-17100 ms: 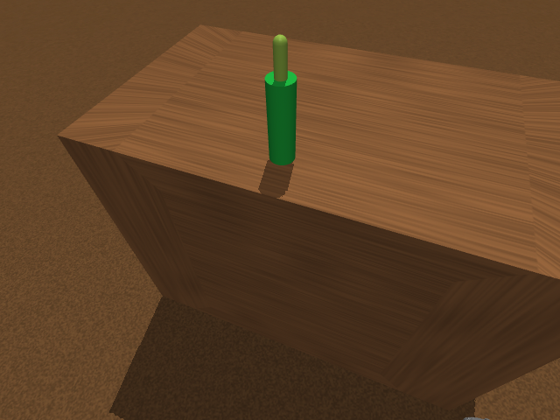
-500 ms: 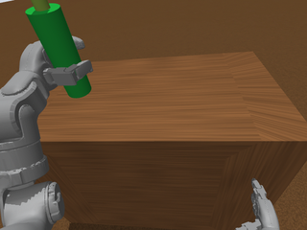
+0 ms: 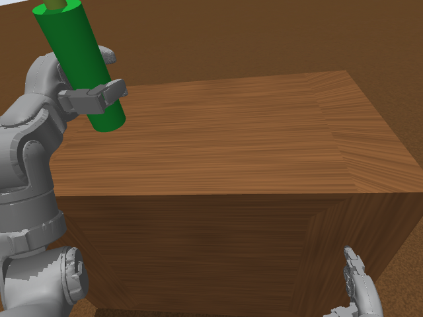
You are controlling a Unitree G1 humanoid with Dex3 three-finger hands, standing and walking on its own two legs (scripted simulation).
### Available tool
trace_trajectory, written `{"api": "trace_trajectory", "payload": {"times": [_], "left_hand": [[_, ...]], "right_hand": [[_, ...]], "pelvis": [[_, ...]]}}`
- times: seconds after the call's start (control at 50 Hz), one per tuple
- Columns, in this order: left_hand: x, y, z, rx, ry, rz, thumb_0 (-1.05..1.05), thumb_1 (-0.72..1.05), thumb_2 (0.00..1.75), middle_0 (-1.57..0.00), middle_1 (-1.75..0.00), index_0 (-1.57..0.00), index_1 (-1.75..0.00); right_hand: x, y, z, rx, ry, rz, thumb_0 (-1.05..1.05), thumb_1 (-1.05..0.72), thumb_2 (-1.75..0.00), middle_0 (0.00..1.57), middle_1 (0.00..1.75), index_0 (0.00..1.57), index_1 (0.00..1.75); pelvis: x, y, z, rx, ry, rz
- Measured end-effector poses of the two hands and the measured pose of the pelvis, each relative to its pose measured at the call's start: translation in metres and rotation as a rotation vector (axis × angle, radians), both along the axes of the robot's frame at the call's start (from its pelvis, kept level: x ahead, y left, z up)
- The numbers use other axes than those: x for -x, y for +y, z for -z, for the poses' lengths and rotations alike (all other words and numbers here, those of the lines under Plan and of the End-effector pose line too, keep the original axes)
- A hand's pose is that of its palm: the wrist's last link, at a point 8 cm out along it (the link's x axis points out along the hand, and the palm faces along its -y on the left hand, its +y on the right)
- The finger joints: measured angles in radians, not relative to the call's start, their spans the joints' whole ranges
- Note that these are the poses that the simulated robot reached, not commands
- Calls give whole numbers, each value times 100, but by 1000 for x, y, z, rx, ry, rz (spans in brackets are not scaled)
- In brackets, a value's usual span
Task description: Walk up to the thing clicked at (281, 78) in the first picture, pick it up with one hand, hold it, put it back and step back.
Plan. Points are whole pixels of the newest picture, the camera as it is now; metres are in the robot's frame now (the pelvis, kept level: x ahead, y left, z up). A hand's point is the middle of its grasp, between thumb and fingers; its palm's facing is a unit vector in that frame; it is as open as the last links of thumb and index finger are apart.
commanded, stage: hold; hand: left
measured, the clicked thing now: (77, 50) +0.33 +0.17 +0.39
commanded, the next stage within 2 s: crouch in 0.92 s
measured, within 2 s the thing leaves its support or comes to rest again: neither
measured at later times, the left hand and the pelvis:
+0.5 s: hand (96, 88) +0.33 +0.16 +0.34, palm faces +0.07 -1.00 -0.05, open 7.2 cm; pelvis +0.00 +0.00 +0.00, yaw +0 degrees
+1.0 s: hand (99, 84) +0.33 +0.16 +0.34, palm faces +0.05 -1.00 -0.05, open 7.2 cm; pelvis -0.01 +0.00 +0.00, yaw +0 degrees
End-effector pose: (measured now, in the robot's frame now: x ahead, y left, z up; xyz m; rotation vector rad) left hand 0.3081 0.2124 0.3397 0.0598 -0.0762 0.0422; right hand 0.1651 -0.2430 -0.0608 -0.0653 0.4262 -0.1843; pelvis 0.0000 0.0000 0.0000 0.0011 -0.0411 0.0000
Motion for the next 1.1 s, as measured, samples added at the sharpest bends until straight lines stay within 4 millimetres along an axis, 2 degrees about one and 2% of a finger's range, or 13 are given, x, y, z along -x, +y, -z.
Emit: {"api": "trace_trajectory", "payload": {"times": [0.2,0.4,0.56,0.88,1.1], "left_hand": [[3,-1,-3,1,-1,0,1,-10,116,-86,-111,-91,-111],[3,1,-1,14,7,-4,1,-10,116,-86,-110,-91,-111],[8,4,2,-2,6,-21,1,-10,116,-86,-111,-91,-111],[7,-8,-2,4,10,20,1,-10,117,-86,-110,-91,-111],[6,1,-5,7,-7,-19,2,-10,117,-86,-110,-91,-111]], "right_hand": [[1,2,0,-3,2,-14,-1,54,-5,5,5,6,5],[2,-7,-4,9,-14,9,-1,55,-5,5,5,6,5],[5,-6,-2,11,-5,0,-1,54,-5,5,5,6,5],[3,-2,-2,-3,-22,2,-1,54,-6,5,5,6,5],[10,-9,-2,16,-13,14,-1,54,-5,5,5,6,5]], "pelvis": [[3,-2,0,-1,-2,-3],[3,-3,0,-2,-3,-2],[5,-4,0,-2,-7,-3],[7,-5,0,-3,-8,-3],[7,-4,0,-4,-8,0]]}}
